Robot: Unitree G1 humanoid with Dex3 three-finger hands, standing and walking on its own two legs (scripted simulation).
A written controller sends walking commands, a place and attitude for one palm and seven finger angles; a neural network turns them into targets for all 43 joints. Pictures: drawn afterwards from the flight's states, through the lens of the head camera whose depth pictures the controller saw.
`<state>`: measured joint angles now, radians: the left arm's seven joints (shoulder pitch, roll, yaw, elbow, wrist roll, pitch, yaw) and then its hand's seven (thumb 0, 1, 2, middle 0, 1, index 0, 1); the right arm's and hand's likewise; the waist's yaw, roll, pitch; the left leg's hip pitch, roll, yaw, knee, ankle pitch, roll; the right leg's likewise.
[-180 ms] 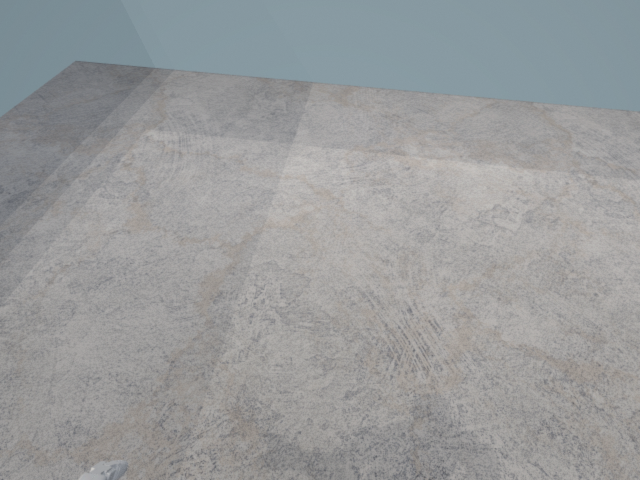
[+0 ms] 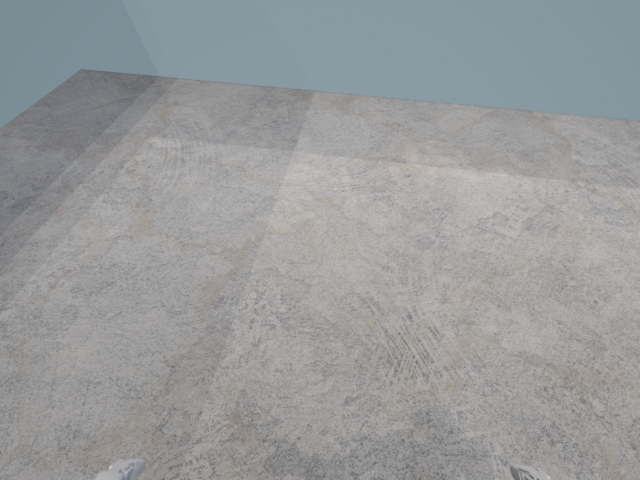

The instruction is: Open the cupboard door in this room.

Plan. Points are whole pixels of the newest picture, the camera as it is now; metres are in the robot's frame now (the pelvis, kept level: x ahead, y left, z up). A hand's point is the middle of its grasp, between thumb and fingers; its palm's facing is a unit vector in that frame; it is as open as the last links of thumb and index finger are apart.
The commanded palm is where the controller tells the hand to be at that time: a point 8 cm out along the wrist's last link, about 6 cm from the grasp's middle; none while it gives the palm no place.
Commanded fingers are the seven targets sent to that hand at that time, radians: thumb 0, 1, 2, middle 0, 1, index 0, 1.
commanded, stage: stand and wait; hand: left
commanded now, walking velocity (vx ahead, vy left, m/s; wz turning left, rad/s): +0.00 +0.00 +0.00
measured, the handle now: out of the picture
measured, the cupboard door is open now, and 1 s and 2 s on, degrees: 0 0 0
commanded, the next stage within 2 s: turn or walk to find it in 0.72 s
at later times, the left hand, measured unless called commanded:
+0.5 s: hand out of the picture +0.05 +0.24 -0.15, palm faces -0.03 -0.94 -0.34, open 7.4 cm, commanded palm none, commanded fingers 0.00 0.90 0.90 -0.20 -0.30 -0.20 -0.30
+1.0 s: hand out of the picture +0.04 +0.21 -0.16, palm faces +0.03 -0.95 -0.30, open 7.4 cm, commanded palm none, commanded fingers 0.00 0.90 0.90 -0.20 -0.30 -0.20 -0.30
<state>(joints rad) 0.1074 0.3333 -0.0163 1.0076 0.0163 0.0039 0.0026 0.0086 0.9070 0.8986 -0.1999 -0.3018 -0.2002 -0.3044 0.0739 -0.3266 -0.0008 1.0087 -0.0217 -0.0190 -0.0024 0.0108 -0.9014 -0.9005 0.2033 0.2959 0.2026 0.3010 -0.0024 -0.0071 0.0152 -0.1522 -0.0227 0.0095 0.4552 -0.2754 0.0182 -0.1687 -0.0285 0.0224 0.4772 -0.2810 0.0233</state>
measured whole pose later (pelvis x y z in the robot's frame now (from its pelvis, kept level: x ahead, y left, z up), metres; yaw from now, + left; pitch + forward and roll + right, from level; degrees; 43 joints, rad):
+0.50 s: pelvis -0.02 -0.01 +0.00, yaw +0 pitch -2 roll +0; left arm 0.14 0.35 -0.01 1.08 0.01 0.00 0.00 0.01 0.91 0.90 -0.20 -0.30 -0.20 -0.30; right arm 0.12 -0.35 0.00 1.11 -0.02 -0.01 0.00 0.01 -0.90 -0.90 0.20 0.30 0.20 0.30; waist -0.01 0.00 0.04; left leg -0.13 0.00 0.00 0.39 -0.22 0.00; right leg -0.15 -0.01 0.01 0.41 -0.22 0.00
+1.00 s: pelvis -0.03 -0.01 +0.00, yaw +4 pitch -1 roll +0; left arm 0.15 0.28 0.00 1.01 0.02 0.03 0.02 0.01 0.91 0.90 -0.20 -0.30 -0.20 -0.30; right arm 0.17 -0.30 -0.01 1.05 -0.02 0.03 0.00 0.01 -0.90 -0.90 0.20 0.30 0.20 0.30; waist -0.02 0.00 0.04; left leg -0.27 -0.02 -0.06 0.53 -0.25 -0.01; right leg -0.24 -0.03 -0.05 0.52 -0.26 0.00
